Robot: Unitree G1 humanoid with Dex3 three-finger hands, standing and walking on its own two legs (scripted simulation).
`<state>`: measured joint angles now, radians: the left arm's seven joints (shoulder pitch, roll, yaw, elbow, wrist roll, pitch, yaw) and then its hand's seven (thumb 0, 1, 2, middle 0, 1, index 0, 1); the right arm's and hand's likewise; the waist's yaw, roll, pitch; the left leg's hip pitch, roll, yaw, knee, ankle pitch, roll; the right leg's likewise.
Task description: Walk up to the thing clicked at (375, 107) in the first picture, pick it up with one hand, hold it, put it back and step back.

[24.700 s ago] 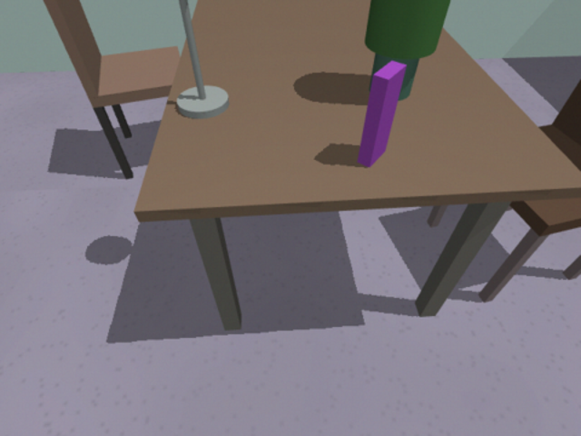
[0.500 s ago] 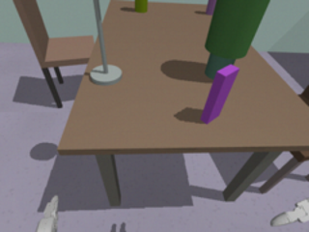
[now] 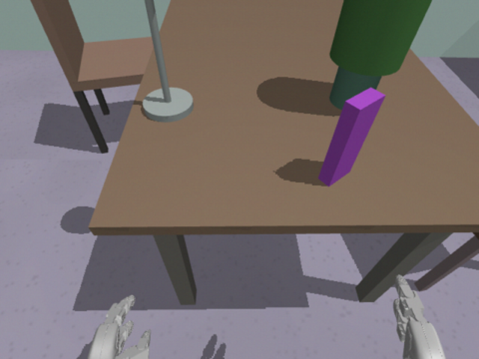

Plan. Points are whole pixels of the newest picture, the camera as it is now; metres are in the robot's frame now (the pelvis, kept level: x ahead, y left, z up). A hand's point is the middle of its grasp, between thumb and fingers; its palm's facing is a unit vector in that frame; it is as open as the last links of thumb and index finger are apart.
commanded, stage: home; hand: right
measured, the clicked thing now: (347, 141) +0.50 -0.21 +0.09
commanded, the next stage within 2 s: none
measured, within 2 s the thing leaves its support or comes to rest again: neither
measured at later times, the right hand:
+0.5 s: hand (342, 340) +0.19 -0.18 -0.10, palm faces +0.09 +0.97 -0.24, open 17.3 cm
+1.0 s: hand out of the picture +0.07 -0.27 -0.14, palm faces -0.06 +0.92 -0.39, open 17.3 cm
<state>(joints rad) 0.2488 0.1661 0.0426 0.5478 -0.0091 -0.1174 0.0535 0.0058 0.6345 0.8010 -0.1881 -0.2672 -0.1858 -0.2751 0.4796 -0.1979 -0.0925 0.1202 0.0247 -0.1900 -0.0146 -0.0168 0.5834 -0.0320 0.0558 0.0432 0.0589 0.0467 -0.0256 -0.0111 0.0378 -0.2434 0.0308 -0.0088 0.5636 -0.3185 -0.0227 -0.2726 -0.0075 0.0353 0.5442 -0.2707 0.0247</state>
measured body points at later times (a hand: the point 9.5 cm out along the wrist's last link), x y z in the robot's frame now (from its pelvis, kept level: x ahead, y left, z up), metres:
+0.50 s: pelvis +0.01 +0.00 +0.00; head +0.03 +0.00 +0.45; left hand +0.15 +0.24 -0.11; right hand +0.18 -0.23 -0.08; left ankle -0.01 +0.13 -0.73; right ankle +0.01 -0.14 -0.73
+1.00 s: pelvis +0.00 +0.00 +0.01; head -0.01 +0.00 +0.46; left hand +0.06 +0.30 -0.12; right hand +0.07 -0.32 -0.11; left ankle -0.01 +0.13 -0.73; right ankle +0.01 -0.14 -0.73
